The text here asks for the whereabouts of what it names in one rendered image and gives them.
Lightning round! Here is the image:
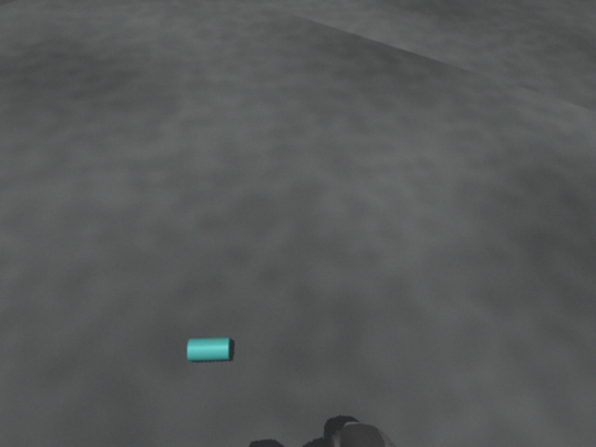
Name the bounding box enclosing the can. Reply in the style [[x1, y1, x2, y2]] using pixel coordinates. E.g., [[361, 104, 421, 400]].
[[187, 337, 231, 361]]

